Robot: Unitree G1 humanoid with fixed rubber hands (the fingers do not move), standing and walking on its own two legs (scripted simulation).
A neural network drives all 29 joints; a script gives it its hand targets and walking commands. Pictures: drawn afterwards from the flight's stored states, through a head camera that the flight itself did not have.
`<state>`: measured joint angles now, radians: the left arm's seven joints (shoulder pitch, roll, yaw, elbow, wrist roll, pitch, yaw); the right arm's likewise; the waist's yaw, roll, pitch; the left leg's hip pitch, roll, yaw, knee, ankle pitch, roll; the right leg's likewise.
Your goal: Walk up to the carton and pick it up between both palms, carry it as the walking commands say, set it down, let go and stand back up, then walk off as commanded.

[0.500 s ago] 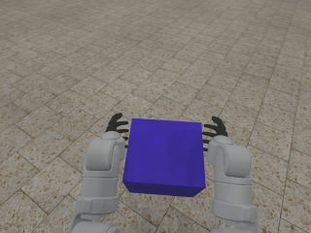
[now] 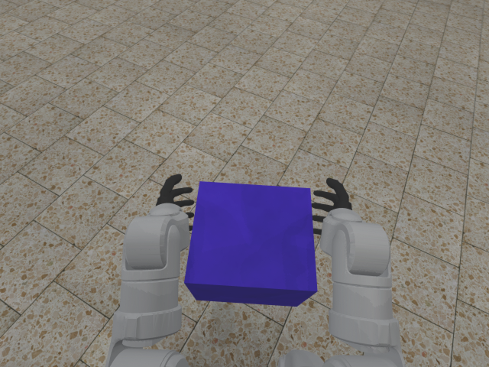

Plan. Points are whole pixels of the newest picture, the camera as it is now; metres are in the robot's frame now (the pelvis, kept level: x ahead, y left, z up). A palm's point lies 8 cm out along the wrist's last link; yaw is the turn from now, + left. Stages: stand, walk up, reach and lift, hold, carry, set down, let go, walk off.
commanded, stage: carry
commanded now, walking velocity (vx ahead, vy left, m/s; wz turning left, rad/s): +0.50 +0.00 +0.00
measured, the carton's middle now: (250, 246) +0.30 +0.00 -0.03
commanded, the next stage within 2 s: none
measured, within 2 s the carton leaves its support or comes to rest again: neither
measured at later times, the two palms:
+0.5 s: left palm (201, 84) +0.63 +0.12 +0.07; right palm (320, 87) +0.65 -0.14 +0.07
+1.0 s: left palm (199, 7) +0.96 +0.17 +0.08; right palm (292, 10) +0.96 -0.09 +0.09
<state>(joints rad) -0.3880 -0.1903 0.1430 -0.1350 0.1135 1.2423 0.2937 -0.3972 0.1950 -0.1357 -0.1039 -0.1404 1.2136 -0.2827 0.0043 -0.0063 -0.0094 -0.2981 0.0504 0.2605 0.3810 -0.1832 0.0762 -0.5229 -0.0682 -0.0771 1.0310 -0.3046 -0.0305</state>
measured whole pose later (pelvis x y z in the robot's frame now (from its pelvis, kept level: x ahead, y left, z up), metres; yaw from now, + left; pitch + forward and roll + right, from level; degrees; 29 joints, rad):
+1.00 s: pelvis +0.66 +0.04 +0.01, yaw -1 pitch +5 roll -3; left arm -0.38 -0.19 0.12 -0.16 0.13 1.22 0.27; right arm -0.39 0.19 -0.14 -0.14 -0.12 1.20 -0.28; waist 0.00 0.00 -0.01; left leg -0.17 0.06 0.25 0.30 -0.22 0.06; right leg -0.61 -0.09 -0.11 0.85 -0.20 -0.01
